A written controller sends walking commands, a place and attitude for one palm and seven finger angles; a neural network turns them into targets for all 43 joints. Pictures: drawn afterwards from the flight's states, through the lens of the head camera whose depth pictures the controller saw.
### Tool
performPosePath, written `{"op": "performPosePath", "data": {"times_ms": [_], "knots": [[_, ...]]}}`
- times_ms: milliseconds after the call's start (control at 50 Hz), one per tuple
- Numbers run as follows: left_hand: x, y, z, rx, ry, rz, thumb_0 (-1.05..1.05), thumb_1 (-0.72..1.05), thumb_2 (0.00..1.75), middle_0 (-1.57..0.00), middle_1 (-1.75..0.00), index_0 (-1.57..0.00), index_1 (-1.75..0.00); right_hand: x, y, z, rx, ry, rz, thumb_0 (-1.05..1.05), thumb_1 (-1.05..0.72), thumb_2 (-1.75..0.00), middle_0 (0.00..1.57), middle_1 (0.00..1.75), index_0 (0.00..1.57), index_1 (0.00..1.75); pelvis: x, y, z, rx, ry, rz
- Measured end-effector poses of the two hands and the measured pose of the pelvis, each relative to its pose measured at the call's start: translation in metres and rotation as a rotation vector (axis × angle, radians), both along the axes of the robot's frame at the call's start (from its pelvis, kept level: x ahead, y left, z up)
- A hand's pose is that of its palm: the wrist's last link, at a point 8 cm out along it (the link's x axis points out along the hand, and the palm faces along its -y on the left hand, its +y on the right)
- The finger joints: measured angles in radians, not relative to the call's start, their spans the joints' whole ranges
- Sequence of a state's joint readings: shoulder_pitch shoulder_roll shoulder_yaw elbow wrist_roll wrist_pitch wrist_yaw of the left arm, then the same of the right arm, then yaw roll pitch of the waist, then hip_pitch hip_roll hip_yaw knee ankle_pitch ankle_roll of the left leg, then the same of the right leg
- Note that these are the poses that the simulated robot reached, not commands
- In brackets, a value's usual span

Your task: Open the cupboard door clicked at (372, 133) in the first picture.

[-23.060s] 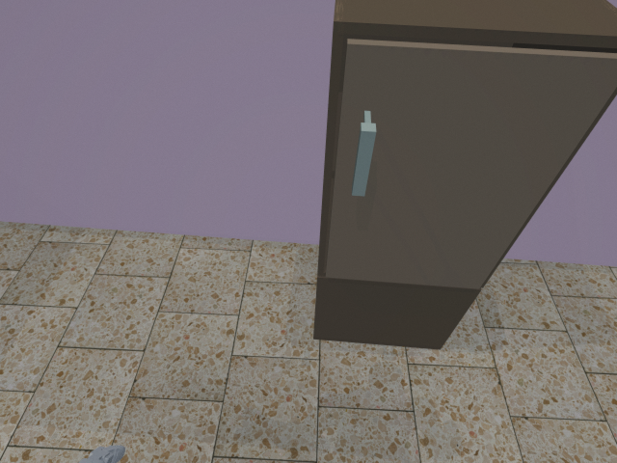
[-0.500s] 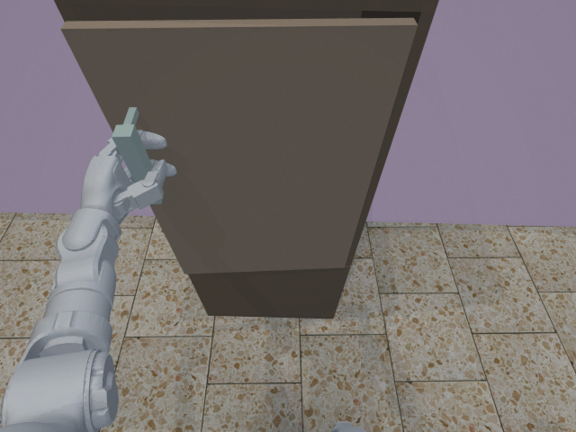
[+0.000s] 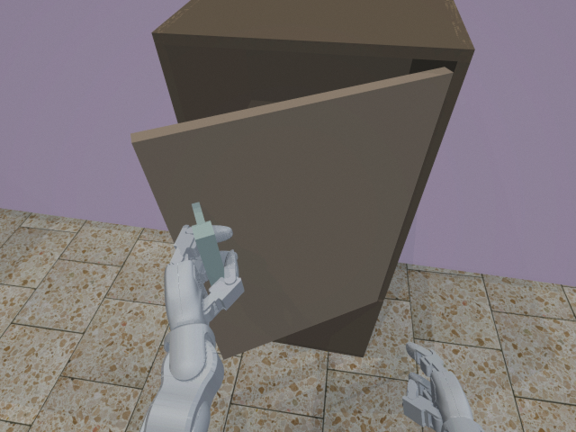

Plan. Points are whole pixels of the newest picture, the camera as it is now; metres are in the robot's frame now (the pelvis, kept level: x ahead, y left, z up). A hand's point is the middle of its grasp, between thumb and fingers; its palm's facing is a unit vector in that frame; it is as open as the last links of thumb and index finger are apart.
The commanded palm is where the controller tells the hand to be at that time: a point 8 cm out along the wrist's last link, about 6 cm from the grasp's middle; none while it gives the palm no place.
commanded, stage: pull the door open along its arc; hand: left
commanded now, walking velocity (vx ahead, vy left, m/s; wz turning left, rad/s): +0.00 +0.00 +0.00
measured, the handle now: (209, 251) +0.33 +0.13 +0.10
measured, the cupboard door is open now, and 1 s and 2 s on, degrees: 32 41 44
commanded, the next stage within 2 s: open thumb and fingers to let go in 0.24 s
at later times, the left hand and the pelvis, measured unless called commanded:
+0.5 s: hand (254, 317) +0.24 +0.06 +0.10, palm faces +0.32 -0.95 +0.02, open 6.4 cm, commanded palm +0.18 +0.10 +0.10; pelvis -0.01 -0.03 +0.00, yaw +1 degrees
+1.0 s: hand (243, 322) +0.23 +0.07 +0.10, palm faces +0.26 -0.97 -0.01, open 14.2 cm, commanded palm +0.18 +0.09 +0.10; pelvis -0.02 +0.00 +0.00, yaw +1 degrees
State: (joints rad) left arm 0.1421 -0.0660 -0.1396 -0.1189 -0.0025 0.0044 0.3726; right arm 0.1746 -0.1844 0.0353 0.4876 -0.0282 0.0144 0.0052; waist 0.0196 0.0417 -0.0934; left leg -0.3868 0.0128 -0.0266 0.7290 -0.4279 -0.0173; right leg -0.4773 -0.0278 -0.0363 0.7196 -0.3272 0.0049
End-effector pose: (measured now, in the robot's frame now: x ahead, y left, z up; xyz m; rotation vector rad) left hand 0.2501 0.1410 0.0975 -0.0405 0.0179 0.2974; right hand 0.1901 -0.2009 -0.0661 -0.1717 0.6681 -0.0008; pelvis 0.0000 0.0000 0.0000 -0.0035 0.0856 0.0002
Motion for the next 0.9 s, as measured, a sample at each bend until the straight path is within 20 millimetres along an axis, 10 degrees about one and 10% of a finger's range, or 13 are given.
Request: {"op": "performPosePath", "data": {"times_ms": [280, 520, 900], "knots": [[-0.057, -0.043, 0.004, 0.035, 0.024, -0.106, 0.02, 0.68, 0.73, -0.38, -1.35, -0.39, -1.35, -0.005, -0.015, -0.003, 0.028, -0.008, -0.01, 0.01, -0.91, -0.89, 0.2, 0.3, 0.2, 0.3, 0.002, -0.018, -0.003, -0.002, -0.059, 0.008], [-0.051, -0.034, 0.003, 0.019, -0.003, 0.035, 0.02, 0.57, 0.74, -0.38, -1.33, -0.39, -1.33, -0.019, -0.032, -0.013, -0.027, 0.04, -0.009, 0.01, -0.91, -0.89, 0.2, 0.3, 0.19, 0.3, -0.009, -0.026, -0.002, 0.005, -0.063, 0.018], [-0.057, -0.022, 0.007, 0.042, -0.026, -0.018, 0.0, -0.34, 0.37, -0.3, -1.17, -0.3, -1.16, -0.021, -0.004, -0.005, -0.003, -0.015, 0.01, 0.01, -0.91, -0.89, 0.2, 0.3, 0.2, 0.3, -0.016, -0.006, -0.003, -0.001, -0.074, 0.019]]}}
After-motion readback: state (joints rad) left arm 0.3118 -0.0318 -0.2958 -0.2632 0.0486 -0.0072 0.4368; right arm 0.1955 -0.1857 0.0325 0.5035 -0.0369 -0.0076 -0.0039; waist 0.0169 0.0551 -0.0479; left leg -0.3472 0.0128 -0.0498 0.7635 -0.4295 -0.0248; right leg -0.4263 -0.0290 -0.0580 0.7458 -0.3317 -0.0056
